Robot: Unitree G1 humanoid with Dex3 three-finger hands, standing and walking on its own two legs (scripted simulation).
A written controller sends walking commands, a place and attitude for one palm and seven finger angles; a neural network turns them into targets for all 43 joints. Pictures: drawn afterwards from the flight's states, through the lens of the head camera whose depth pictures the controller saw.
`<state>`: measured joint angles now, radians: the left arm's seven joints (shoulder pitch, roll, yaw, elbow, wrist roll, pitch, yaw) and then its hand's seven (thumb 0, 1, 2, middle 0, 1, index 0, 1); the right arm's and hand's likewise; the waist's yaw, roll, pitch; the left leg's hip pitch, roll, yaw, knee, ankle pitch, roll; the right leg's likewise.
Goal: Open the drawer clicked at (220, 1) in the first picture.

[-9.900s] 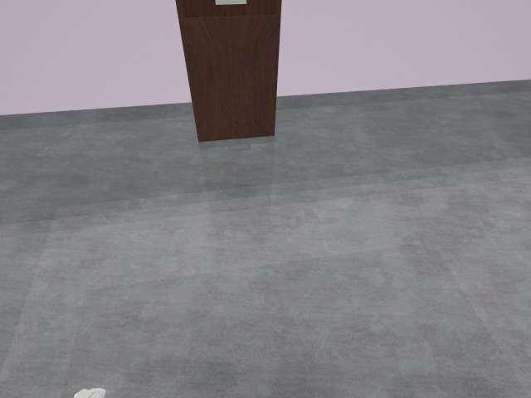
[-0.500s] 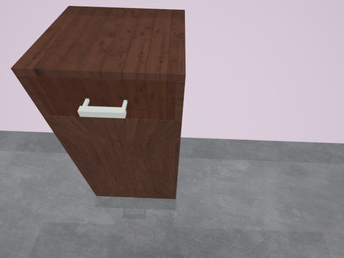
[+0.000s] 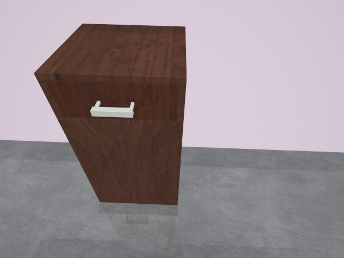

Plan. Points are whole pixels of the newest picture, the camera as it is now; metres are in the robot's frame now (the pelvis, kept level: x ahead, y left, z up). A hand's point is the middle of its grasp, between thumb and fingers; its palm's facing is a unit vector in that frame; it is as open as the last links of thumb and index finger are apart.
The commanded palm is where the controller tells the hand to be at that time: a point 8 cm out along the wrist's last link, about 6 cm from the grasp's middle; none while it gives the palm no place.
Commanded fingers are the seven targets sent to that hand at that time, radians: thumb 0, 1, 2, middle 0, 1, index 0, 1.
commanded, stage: come to a stop and stand still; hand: left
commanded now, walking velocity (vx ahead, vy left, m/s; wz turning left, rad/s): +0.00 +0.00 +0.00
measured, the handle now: (113, 108) +0.57 +0.24 +0.02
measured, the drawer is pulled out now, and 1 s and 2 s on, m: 0.00 0.00 0.00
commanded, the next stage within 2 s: look again from close up in 0.24 s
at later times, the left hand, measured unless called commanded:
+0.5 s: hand out of the picture -0.03 +0.14 -0.17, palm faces +0.04 -0.99 -0.13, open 7.4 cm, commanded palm none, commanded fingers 0.00 0.90 0.90 -0.20 -0.30 -0.20 -0.30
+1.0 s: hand out of the picture +0.01 +0.16 -0.16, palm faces -0.06 -0.97 -0.24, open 7.3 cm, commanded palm +0.12 +0.20 -0.05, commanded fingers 0.00 0.81 0.86 -0.21 -0.36 -0.21 -0.36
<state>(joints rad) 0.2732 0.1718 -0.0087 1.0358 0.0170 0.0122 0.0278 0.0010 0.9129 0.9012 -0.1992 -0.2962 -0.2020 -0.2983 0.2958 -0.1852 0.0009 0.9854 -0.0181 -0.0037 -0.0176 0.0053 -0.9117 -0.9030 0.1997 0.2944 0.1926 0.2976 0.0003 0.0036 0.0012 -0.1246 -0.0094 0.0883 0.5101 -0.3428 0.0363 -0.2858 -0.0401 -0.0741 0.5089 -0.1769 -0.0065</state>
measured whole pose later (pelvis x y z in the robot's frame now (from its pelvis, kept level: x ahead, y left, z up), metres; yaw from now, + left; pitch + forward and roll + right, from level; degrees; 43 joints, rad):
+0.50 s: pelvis +0.00 +0.00 +0.00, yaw +0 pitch -2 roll +0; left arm 0.35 0.09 -0.01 1.12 0.01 -0.01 0.03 0.00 0.90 0.90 -0.20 -0.30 -0.20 -0.30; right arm 0.42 -0.11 0.02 1.12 -0.01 -0.01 -0.03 0.00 -0.91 -0.90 0.20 0.29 0.19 0.30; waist -0.01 0.00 0.01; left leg -0.14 -0.01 0.08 0.48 -0.32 0.03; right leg -0.30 -0.04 -0.08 0.48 -0.16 -0.01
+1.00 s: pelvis +0.02 -0.01 +0.00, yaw -1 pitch -2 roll +0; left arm 0.43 0.15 -0.07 0.80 0.08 0.11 0.08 0.04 0.94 0.90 -0.20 -0.30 -0.20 -0.30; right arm 0.37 -0.12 0.03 1.03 0.01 -0.07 -0.06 0.01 -0.92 -0.90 0.20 0.29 0.20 0.30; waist 0.03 0.00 0.03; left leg -0.10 0.00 0.10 0.48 -0.35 0.02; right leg -0.29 -0.03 -0.07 0.51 -0.20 -0.02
